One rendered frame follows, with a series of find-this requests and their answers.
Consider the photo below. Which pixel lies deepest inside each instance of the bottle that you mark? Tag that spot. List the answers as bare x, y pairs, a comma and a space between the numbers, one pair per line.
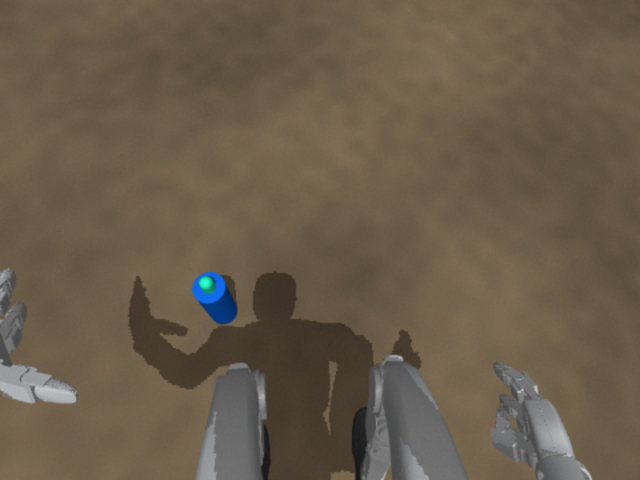
212, 293

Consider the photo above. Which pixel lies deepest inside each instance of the left robot hand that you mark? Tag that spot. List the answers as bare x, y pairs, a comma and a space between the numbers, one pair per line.
22, 382

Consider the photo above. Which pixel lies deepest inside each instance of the right robot arm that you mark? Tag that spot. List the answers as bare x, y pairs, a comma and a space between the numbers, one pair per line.
561, 468

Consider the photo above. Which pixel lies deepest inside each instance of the right robot hand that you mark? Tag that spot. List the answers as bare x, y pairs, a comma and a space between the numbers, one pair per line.
542, 431

